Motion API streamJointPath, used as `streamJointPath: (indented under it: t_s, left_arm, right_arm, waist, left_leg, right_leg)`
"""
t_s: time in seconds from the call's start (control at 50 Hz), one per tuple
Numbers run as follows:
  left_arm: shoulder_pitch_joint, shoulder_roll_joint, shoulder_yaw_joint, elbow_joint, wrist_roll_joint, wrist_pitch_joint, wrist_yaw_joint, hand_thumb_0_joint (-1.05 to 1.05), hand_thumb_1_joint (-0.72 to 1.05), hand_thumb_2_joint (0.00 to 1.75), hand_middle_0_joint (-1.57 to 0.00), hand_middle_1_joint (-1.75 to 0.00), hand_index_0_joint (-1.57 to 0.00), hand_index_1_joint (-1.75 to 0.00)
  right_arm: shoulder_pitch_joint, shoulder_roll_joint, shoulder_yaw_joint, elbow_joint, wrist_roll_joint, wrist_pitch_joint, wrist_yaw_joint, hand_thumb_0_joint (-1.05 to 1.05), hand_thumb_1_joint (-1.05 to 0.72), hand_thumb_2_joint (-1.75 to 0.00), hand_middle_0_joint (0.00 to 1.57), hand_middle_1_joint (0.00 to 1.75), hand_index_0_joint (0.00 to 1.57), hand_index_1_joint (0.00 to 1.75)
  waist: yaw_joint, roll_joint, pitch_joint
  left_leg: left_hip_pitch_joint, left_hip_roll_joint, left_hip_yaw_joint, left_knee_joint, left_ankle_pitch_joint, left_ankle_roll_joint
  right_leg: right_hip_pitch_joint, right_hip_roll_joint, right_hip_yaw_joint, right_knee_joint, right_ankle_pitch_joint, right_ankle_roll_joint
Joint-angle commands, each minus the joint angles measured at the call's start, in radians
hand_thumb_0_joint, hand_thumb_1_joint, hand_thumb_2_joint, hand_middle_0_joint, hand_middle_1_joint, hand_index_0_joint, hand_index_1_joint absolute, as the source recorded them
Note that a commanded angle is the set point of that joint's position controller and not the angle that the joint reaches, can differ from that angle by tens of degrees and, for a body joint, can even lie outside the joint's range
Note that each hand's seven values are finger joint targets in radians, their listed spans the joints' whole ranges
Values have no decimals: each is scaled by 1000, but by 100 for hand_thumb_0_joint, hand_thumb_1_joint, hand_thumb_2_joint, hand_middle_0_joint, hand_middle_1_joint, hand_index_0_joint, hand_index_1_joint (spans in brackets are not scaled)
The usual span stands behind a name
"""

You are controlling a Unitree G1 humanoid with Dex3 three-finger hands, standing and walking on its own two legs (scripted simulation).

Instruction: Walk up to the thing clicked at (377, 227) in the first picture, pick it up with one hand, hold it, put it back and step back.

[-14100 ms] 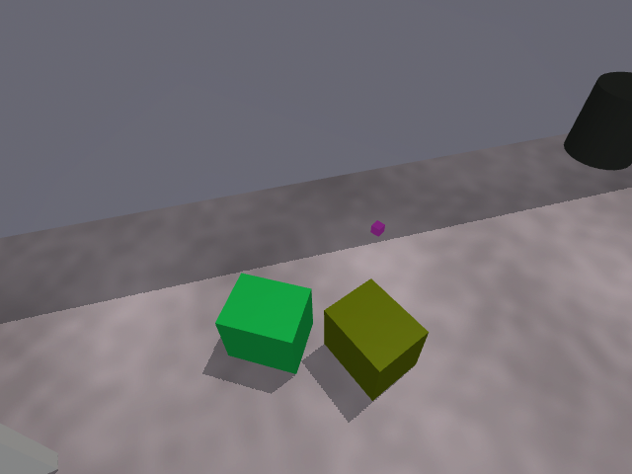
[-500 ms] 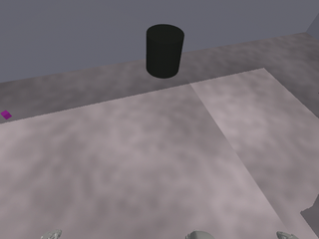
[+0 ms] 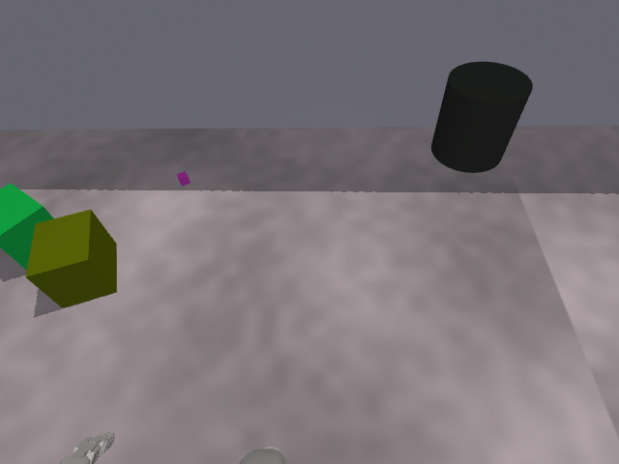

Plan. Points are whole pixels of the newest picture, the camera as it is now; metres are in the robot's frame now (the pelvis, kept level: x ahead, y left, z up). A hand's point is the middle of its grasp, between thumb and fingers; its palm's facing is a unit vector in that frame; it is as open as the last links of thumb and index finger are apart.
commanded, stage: walk up
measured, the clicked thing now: (183, 178) +1.38 +0.74 -0.74
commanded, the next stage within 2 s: stand in 1.94 s
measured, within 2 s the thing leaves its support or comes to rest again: neither
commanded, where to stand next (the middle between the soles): +0.09 +0.00 m, yaw +21 degrees
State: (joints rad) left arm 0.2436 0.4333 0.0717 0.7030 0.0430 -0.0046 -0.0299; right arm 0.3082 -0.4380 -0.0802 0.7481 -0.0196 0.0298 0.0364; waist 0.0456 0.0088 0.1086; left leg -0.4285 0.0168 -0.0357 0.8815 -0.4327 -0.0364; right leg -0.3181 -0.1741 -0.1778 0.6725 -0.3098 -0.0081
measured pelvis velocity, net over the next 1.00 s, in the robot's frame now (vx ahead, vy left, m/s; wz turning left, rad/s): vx -0.01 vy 0.00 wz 0.38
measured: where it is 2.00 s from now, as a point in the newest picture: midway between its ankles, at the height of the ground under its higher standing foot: outside the picture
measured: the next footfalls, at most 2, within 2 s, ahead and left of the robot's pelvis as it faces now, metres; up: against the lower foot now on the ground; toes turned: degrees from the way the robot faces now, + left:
left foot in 0.08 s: +0.06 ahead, +0.14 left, +0.00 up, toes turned +3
right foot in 0.50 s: +0.07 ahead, -0.13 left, +0.00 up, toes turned +13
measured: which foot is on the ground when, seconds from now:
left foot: up 0.00-0.06, down 0.08-0.52, up 0.54-0.78, down 0.80-1.00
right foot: down 0.00-0.08, up 0.10-0.48, down 0.50-0.84, up 0.86-1.00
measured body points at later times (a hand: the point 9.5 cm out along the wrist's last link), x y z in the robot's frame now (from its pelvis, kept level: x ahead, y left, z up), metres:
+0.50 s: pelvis -0.01 +0.00 -0.02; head +0.03 +0.01 +0.43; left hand -0.01 +0.33 -0.13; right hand +0.18 -0.29 -0.11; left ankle +0.02 +0.14 -0.72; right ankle +0.03 -0.13 -0.73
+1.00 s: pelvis -0.01 +0.00 +0.00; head -0.01 +0.03 +0.45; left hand -0.09 +0.32 -0.13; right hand +0.17 -0.27 -0.10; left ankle -0.02 +0.12 -0.72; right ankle +0.06 -0.13 -0.70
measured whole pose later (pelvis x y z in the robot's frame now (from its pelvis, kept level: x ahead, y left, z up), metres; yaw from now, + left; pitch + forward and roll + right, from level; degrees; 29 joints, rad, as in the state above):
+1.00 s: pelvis -0.01 +0.00 +0.00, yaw +22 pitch -2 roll +1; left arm 0.27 0.43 0.05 0.90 0.01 0.02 -0.03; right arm 0.27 -0.37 -0.03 0.90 -0.02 -0.06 -0.01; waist 0.01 -0.06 0.08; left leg -0.31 -0.04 -0.02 0.62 -0.27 0.02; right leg -0.38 -0.08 0.00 0.87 -0.49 -0.03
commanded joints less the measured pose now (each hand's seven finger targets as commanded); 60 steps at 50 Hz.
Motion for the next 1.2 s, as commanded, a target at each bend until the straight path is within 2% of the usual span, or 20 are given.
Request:
streamJointPath:
  t_s: [0.0,0.04,0.08,0.1,0.12,0.18,0.4,0.46,0.5,0.52,0.54,0.6,0.76,0.8,0.82,0.86,0.98,1.06,1.14,1.18]
  left_arm:
    - [-40,272,89,-72,-14,4,-6,0,90,90,-20,-30,-20,-30]
    - [-36,205,63,-66,-23,18,-6,0,90,90,-20,-30,-20,-30]
    - [-4,102,27,-87,-38,34,-7,0,90,90,-20,-30,-20,-30]
    - [-48,203,52,-70,-35,37,16,0,90,90,-20,-30,-20,-30]
    - [-58,235,55,-58,-34,32,23,0,90,90,-20,-30,-20,-30]
    - [37,203,54,10,-46,30,23,0,90,90,-20,-30,-20,-30]
    - [34,163,48,32,-35,8,30,0,90,90,-20,-30,-20,-30]
    - [80,139,49,61,-27,-17,33,0,90,90,-20,-30,-20,-30]
    - [97,268,76,46,2,-36,42,0,90,90,-20,-30,-20,-30]
    - [11,321,90,31,0,-32,35,0,90,90,-20,-30,-20,-30]
    - [-69,336,92,17,-4,-29,34,0,90,90,-20,-30,-20,-30]
    - [-42,229,62,42,-10,-36,34,0,90,90,-20,-30,-20,-30]
    - [-30,217,43,40,-20,-9,4,0,90,90,-20,-30,-20,-30]
    - [3,116,1,41,-26,2,5,0,90,90,-20,-30,-20,-30]
    - [-16,81,-5,32,-40,8,6,0,90,90,-20,-30,-20,-30]
    - [-30,226,37,70,-30,9,17,0,90,90,-20,-30,-20,-30]
    - [48,156,24,143,-38,-6,17,0,90,90,-20,-30,-20,-30]
    - [73,154,21,191,-31,-18,26,0,90,90,-20,-30,-20,-30]
    - [-116,277,32,157,-16,-31,29,0,90,90,-20,-30,-20,-30]
    - [-161,209,8,155,-24,-24,25,0,90,90,-20,-30,-20,-30]
  right_arm:
    - [44,-160,-57,-45,9,-55,-29,0,-90,-90,20,30,20,30]
    - [130,-170,-61,0,7,-77,-47,0,-90,-90,20,30,20,30]
    - [83,-336,-86,-55,-24,-92,-67,0,-90,-90,20,30,20,30]
    - [68,-388,-95,-55,-7,-86,-69,0,-90,-90,20,30,20,30]
    - [25,-364,-93,-48,-4,-83,-71,0,-90,-90,20,30,20,30]
    - [-12,-233,-47,-53,3,-89,-85,0,-90,-90,20,30,20,30]
    - [-2,-248,-49,-82,-6,-71,-82,0,-90,-90,20,30,20,30]
    - [-62,-218,-34,-90,5,-52,-76,0,-90,-90,20,30,20,30]
    - [-75,-118,3,-106,27,-54,-78,0,-90,-90,20,30,20,30]
    - [-71,-169,-18,-91,13,-53,-91,0,-90,-90,20,30,20,30]
    - [-41,-211,-30,-58,7,-58,-92,0,-90,-90,20,30,20,30]
    - [-66,-208,-36,1,4,-67,-60,0,-90,-90,20,30,20,30]
    - [-2,-139,-24,81,12,-96,-43,0,-90,-90,20,30,20,30]
    - [17,-183,-41,89,-3,-109,-58,0,-90,-90,20,30,20,30]
    - [14,-270,-50,72,-19,-114,-63,0,-90,-90,20,30,20,30]
    - [-29,-323,-65,76,-5,-106,-62,0,-90,-90,20,30,20,30]
    - [-95,-213,-19,84,3,-111,-60,0,-90,-90,20,30,20,30]
    - [-157,-179,0,82,15,-76,-55,0,-90,-90,20,30,20,30]
    - [-88,-150,2,146,18,-56,-56,0,-90,-90,20,30,20,30]
    - [-54,-154,2,193,20,-65,-49,0,-90,-90,20,30,20,30]
  waist:
    - [-7,-231,-101]
    - [-53,-69,-165]
    - [-29,243,-105]
    - [-70,193,-91]
    - [-52,183,-45]
    - [-13,160,-79]
    - [-41,169,-168]
    - [9,98,-185]
    - [34,-190,-160]
    - [12,-228,-121]
    - [-14,-267,-79]
    - [-11,-134,25]
    - [-29,-204,-87]
    - [-56,2,-132]
    - [-65,163,-128]
    - [-67,86,-29]
    - [-36,169,-112]
    - [-4,126,-104]
    - [-62,-166,-61]
    - [-89,-111,-40]
  left_leg:
    - [122,-59,133,-214,95,7]
    - [277,-75,69,-381,183,27]
    - [318,255,-602,-534,157,181]
    - [187,331,-693,-565,158,288]
    - [137,319,-674,-561,135,323]
    - [226,151,-334,-410,491,213]
    - [145,140,-407,-294,524,275]
    - [27,49,-324,-177,443,211]
    - [-221,-138,-152,86,110,88]
    - [-227,-99,-88,175,-199,61]
    - [-197,-38,-102,234,-201,52]
    - [-145,-61,-48,118,-54,57]
    - [210,-96,105,-368,142,39]
    - [413,24,-171,-465,69,90]
    - [357,270,-569,-587,-152,201]
    - [137,324,-626,-627,-281,322]
    - [167,175,-252,-454,361,209]
    - [-2,94,-148,-371,154,146]
    - [101,-28,-6,-62,-117,50]
    - [194,-20,-33,-269,-4,62]
  right_leg:
    - [8,-174,142,-171,-62,-163]
    - [-43,-125,68,93,-30,-100]
    - [-386,86,80,437,-275,20]
    - [-322,55,196,450,-297,7]
    - [-296,31,217,466,-271,1]
    - [-291,33,217,425,-144,-2]
    - [-97,128,169,205,-191,-15]
    - [118,176,149,-131,-35,-45]
    - [249,-143,590,-315,-65,-156]
    - [128,-307,741,-361,-116,-278]
    - [53,-368,809,-387,-148,-337]
    - [25,-128,421,-297,-91,-196]
    - [2,-43,223,-139,-50,-145]
    - [-211,22,159,97,-114,-67]
    - [-330,123,131,226,-247,-14]
    - [-222,61,225,315,-295,-21]
    - [-53,86,178,91,-143,-14]
    - [152,150,129,-148,45,-20]
    - [-95,-197,560,-391,-260,-198]
    - [-133,-74,371,-317,-237,-121]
